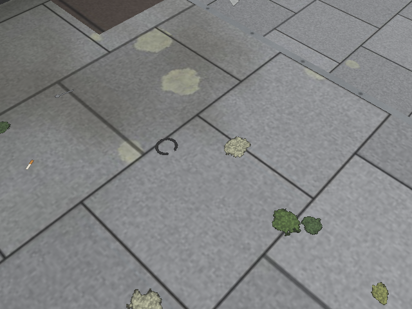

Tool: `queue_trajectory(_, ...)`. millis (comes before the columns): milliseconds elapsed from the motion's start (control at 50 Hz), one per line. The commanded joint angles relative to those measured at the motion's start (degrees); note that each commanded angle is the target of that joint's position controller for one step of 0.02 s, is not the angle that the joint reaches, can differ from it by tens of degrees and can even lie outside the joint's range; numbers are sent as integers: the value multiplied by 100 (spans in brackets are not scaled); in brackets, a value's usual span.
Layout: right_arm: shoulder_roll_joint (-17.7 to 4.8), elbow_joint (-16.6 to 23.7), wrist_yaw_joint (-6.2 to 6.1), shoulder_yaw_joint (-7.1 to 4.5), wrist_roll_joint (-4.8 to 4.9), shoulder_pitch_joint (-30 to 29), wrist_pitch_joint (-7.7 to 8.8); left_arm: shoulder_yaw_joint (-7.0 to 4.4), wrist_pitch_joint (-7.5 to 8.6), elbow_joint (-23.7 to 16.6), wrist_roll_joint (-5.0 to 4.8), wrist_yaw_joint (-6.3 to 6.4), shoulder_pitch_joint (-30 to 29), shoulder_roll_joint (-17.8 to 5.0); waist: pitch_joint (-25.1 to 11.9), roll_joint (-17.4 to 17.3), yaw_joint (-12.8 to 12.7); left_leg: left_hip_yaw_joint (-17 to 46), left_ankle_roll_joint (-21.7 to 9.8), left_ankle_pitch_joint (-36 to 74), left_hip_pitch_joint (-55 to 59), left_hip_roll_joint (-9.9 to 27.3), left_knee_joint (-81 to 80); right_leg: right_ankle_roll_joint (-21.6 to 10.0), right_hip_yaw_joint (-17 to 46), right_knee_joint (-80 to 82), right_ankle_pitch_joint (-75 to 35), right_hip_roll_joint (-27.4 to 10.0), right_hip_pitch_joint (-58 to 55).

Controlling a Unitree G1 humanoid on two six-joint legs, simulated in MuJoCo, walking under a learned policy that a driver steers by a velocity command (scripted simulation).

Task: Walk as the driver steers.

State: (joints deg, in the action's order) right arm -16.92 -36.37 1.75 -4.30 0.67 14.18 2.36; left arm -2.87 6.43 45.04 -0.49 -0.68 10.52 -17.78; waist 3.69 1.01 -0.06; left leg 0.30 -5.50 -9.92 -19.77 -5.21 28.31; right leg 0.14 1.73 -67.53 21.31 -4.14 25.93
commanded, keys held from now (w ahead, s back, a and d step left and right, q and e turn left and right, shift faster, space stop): w+q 0.26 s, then w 0.74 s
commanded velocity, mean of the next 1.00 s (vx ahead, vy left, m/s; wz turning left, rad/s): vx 0.50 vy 0.00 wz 0.29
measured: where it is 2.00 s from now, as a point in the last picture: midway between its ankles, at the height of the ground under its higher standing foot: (162, 153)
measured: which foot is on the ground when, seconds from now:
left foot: down 0.00-0.34, up 0.36-0.80, down 0.82-1.00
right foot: up 0.00-0.30, down 0.32-0.84, up 0.86-1.00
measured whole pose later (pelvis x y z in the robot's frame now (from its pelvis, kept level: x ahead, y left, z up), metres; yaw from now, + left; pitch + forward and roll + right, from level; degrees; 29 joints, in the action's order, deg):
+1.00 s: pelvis +0.53 +0.08 +0.01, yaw +15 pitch +2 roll +0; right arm -15.5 -40.7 1.7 -2.7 -0.1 14.2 4.2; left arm -2.5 4.4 46.6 -0.9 -0.8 14.7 -18.3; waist 1.0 2.4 0.1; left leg -1.9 -3.6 -9.5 -15.4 -2.6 23.2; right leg -0.5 1.1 -63.3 18.4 -4.6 28.5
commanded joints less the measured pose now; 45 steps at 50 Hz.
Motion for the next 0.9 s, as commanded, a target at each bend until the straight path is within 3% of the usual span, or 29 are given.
queue_trajectory(20, -731, 444, -83, -188, -34, -97, 149, -185, 8, -414, 107, 10, 114, -673, -711, -295, -147, 2094, -1229, 1388, 1135, 1539, -1469, 151, 241, 487, -424, -290, 1017)
queue_trajectory(60, -844, 359, -166, -215, -15, 24, 157, -134, -68, -500, 161, 31, -126, -506, -561, -266, -123, 1745, -1212, 1613, 745, 1382, -1543, 328, 139, 1074, -852, -198, 992)
queue_trajectory(140, -936, 176, -268, -244, 35, 346, 101, -17, -54, -730, 125, -14, -1032, -261, -351, -460, 228, 1362, -836, 957, 411, 984, -1445, 407, 69, 2890, -2394, 150, 588)
queue_trajectory(200, -972, 6, -271, -261, 72, 643, 73, -35, -7, -885, 34, -74, -1422, -348, -313, -563, 396, 1667, -706, 510, 536, 1091, -1254, 343, 144, 3510, -2699, 339, 278)
queue_trajectory(260, -879, -75, -296, -245, 91, 714, 24, -135, 54, -929, 10, -114, -1364, -571, -342, -725, 305, 2193, -601, 337, 1057, 1294, -743, 166, 304, 3859, -2147, 373, 145)
queue_trajectory(300, -775, -99, -302, -218, 58, 629, -18, -206, 103, -787, 20, -116, -821, -640, -468, -902, 34, 2242, -470, 710, 1228, 1292, -325, -51, 114, 4063, -1862, 393, -433)
queue_trajectory(320, -566, -96, -287, -143, 29, 654, -13, -287, 135, -666, 86, -92, -299, -778, -809, -846, -197, 2025, -300, 1155, 1142, 1014, 314, -246, 113, 4146, -1883, 289, -1280)
queue_trajectory(340, -275, -11, -274, -18, -57, 716, -1, -353, 153, -602, 180, -61, 517, -1055, -1596, -295, -514, 1614, -73, 467, 509, 686, 1850, -622, 1007, 4009, -1797, -607, -2689)
queue_trajectory(360, 49, 8, -265, 78, 132, 1665, 56, -497, 74, -301, 205, -94, 1135, -1524, -2264, 1748, -173, 928, 390, -2083, -1578, -152, 3816, -1683, 3787, 4611, -478, -1791, -4529)
queue_trajectory(380, -506, -124, -288, 7, 181, 1557, 81, -393, 57, -315, -3, -142, 1160, -1008, -1944, 1258, -356, 1171, 443, -2291, -2385, 166, 4568, -1664, 4584, 5061, 1052, -1890, -4465)
queue_trajectory(400, -812, -47, -283, -76, 161, 796, 76, -296, 25, -375, -16, -116, 874, -672, -1166, 681, -515, 1120, 437, -1772, -2611, 374, 4742, -1409, 3716, 5150, 1047, -1648, -3790)
queue_trajectory(420, -793, 63, -298, -65, 77, 334, 77, -243, -17, -426, 64, -100, 572, -584, -786, 275, -437, 884, 430, -1389, -2462, 571, 4609, -1256, 2984, 5185, 426, -1404, -3094)
queue_trajectory(440, -716, 153, -283, -65, -12, 40, 108, -201, -44, -398, 100, -90, 394, -478, -449, 196, -341, 821, 418, -1131, -2368, 721, 4261, -1251, 2478, 5294, -218, -1186, -2515)
queue_trajectory(460, -613, 168, -250, -60, -13, 58, 123, -155, -35, -383, 144, -69, 321, -391, -397, 343, -176, 778, 395, -939, -2070, 892, 3974, -1198, 2099, 5399, -708, -1006, -2171)
queue_trajectory(500, -398, 112, -209, -13, 13, 194, 118, -135, -9, -307, 87, -60, 365, -337, -453, 517, -58, 579, 423, -875, -1807, 994, 3506, -1246, 1662, 5579, -1302, -844, -1962)
queue_trajectory(560, -191, 250, -185, 95, -48, -227, 137, -206, -2, -174, 6, -29, 524, -630, -352, 395, -132, 367, 527, -462, -1895, 1103, 2549, -1384, 1228, 5820, -1954, -907, -1874)
queue_trajectory(600, -109, 301, -146, 150, -42, -564, 179, -227, -43, -111, -19, -11, 599, -741, -317, 349, -243, 262, 550, 187, -1732, 1088, 1795, -1294, 868, 5890, -2105, -804, -1834)
queue_trajectory(660, -110, 368, -78, 169, 10, -1064, 220, -226, -103, 13, -71, -9, 828, -827, -233, 361, -426, 82, 582, 925, -1313, 923, 905, -1146, 489, 5857, -2214, -689, -1795)
queue_trajectory(740, -226, 541, 15, 135, 62, -1535, 255, -236, -211, 207, -120, -5, 1157, -917, -97, 409, -495, 37, 422, 793, -1177, 794, 329, -1023, 553, 5633, -2307, -966, -2276)
queue_trajectory(780, -370, 510, 36, 70, 48, -1327, 273, -262, -278, 250, -131, 23, 1111, -1018, -198, 454, -256, -59, 252, 535, -691, 675, 51, -903, 505, 5270, -2968, -1037, -2461)
queue_trajectory(800, -512, 365, 16, -17, 11, -850, 269, -252, -299, 245, -145, 41, 1034, -1016, -474, 398, 48, -191, 121, 564, 70, 540, -162, -782, 292, 4694, -3782, -880, -2405)
queue_trajectory(820, -778, 126, -35, -157, -24, -40, 254, -190, -299, 227, -105, 54, 1054, -864, -1009, 274, 418, -135, -55, 599, 1296, 589, -158, -617, 29, 3670, -4072, -595, -2033)
queue_trajectory(840, -1245, -34, -113, -280, -97, 1028, 212, -34, -266, 30, 83, 69, 1021, -503, -1901, -530, 802, 1270, -477, 768, 2957, 1823, 13, -366, -265, 1770, -2410, -242, -855)
queue_trajectory(860, -1545, -115, -77, -312, -85, 1118, 181, 110, -149, -67, 22, 43, 1613, -14, -2410, -1962, 415, 3760, -1283, -548, 4208, 2798, -713, -113, -91, 120, 1066, 635, 1141)
queue_trajectory(880, -997, -89, -56, -175, -16, 1036, 189, -36, -72, -24, -95, 13, 1209, -650, -1973, -1235, 621, 3830, -1112, -1275, 3882, 2632, -1028, -163, 416, -444, 1115, 315, 1792)
queue_trajectory(900, -825, -75, -54, -98, 2, 693, 209, -94, -26, -180, -174, -15, 739, -807, -1269, -993, 550, 3048, -934, -989, 3234, 2436, -1128, -223, 308, -428, 560, 78, 2028)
